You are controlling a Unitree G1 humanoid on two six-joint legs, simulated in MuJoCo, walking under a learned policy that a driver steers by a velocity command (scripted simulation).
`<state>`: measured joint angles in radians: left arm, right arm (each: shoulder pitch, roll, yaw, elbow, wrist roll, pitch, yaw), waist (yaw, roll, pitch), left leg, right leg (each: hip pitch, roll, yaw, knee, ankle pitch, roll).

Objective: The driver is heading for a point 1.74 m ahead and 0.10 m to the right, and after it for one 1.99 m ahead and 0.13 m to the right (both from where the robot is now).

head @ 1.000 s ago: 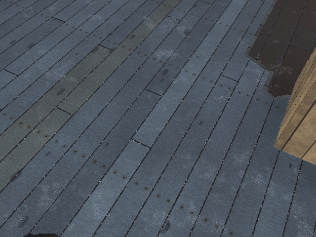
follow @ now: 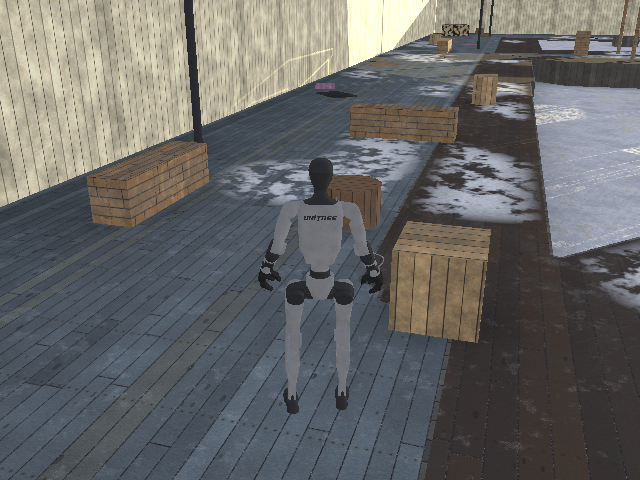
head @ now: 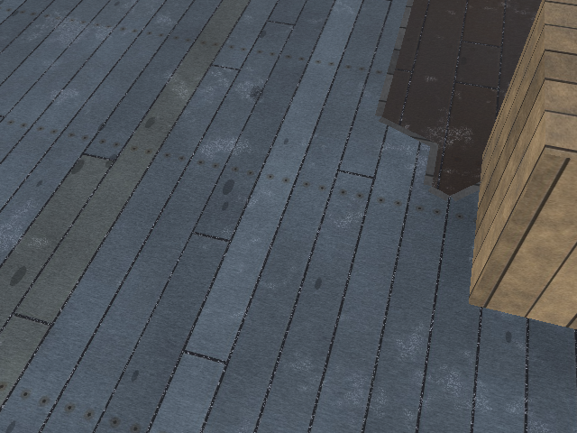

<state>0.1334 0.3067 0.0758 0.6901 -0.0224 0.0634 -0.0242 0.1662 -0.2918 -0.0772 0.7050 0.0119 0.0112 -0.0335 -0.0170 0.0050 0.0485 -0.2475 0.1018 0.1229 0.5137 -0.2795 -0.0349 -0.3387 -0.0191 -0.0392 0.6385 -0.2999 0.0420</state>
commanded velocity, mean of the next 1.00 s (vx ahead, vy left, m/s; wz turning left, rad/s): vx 0.15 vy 0.00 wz -0.25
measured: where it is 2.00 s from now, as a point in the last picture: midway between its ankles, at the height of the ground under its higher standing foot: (347, 316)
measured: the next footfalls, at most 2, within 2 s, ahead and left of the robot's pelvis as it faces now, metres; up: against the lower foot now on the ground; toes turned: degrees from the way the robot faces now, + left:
right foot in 0.02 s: +0.04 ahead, -0.12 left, +0.00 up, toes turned -3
left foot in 0.46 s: +0.09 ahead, +0.11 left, +0.00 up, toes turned -14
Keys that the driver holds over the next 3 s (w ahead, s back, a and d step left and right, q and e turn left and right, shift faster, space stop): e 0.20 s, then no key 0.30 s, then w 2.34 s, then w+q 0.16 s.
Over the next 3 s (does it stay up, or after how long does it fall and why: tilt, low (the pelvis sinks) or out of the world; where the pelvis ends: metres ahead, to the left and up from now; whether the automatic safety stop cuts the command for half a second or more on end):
stays up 1.22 -0.22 0.01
